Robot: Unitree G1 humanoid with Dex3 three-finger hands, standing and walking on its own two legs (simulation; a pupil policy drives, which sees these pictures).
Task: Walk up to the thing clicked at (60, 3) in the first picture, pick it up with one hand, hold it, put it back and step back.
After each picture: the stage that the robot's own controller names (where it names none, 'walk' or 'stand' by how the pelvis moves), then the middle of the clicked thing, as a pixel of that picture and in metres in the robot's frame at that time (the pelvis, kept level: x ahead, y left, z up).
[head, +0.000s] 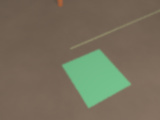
stand; out of the picture +2.23 +0.36 -0.65
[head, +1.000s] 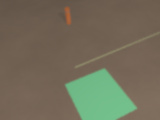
walk; (68, 16) +2.12 +0.42 -0.65
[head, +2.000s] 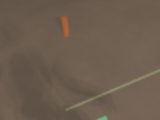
walk; (65, 26) +1.51 +0.33 -0.65
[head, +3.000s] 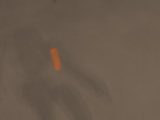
walk; (55, 59) +1.03 +0.32 -0.65
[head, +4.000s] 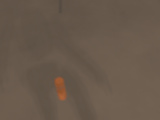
walk; (60, 89) +0.69 +0.23 -0.64
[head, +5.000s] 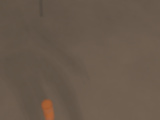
walk; (48, 111) +0.48 +0.20 -0.64
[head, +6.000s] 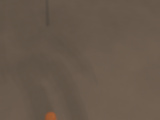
stand; out of the picture +0.43 +0.23 -0.65
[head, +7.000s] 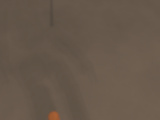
stand; out of the picture +0.44 +0.21 -0.66
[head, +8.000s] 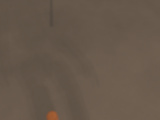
stand; out of the picture +0.44 +0.22 -0.66
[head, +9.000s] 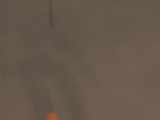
stand; out of the picture +0.43 +0.23 -0.66
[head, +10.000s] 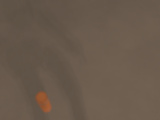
go down; (44, 102) +0.45 +0.24 -0.61
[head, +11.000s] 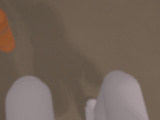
go down; (1, 33) +0.50 +0.28 -0.22
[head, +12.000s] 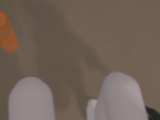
close in; (4, 34) +0.50 +0.27 -0.24
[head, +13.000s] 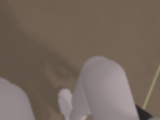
close in; out of the picture +0.48 +0.32 -0.16
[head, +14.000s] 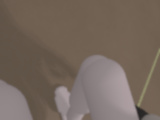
lift; out of the picture +0.47 +0.32 -0.16
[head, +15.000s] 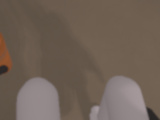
lift; out of the picture +0.37 +0.28 -0.05
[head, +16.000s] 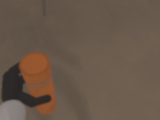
hold; (41, 88) +0.30 +0.15 +0.06
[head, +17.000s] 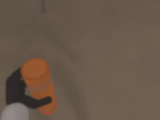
hold; (42, 90) +0.31 +0.15 +0.02
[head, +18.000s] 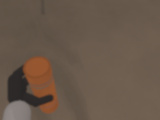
crouch; (44, 89) +0.32 +0.14 +0.01
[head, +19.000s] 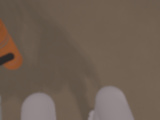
crouch; (2, 47) +0.44 +0.23 -0.06
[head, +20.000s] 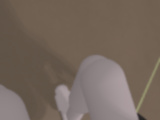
lower; out of the picture +0.47 +0.30 -0.17
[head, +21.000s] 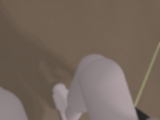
lower; out of the picture +0.47 +0.31 -0.17
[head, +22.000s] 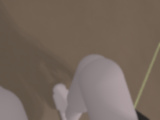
lower; out of the picture +0.47 +0.31 -0.17
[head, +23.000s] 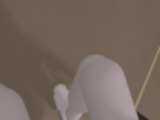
lower; out of the picture +0.46 +0.31 -0.17
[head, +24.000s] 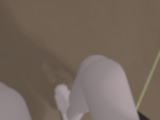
loosen; out of the picture +0.46 +0.30 -0.17
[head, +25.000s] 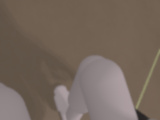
withdraw; out of the picture +0.46 +0.30 -0.17
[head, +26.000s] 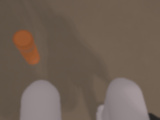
walk; (28, 49) +0.48 +0.23 -0.26
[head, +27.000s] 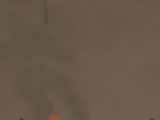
stand; out of the picture +0.41 +0.19 -0.59
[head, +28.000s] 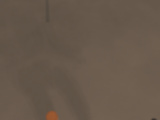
stand; out of the picture +0.43 +0.21 -0.60
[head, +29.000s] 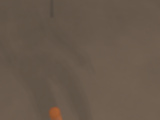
stand; (56, 118) +0.42 +0.20 -0.62
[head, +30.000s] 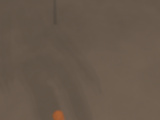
walk; out of the picture +0.44 +0.20 -0.65
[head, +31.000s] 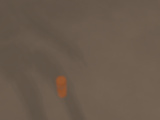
walk; (61, 87) +0.55 +0.14 -0.63
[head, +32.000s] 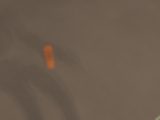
walk; (49, 57) +0.82 +0.25 -0.63
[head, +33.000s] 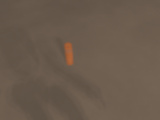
stand; (69, 54) +1.04 +0.19 -0.64
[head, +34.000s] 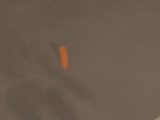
stand; (63, 57) +1.05 +0.20 -0.66
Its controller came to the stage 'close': yes
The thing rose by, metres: 0.67
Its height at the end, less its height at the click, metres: +0.00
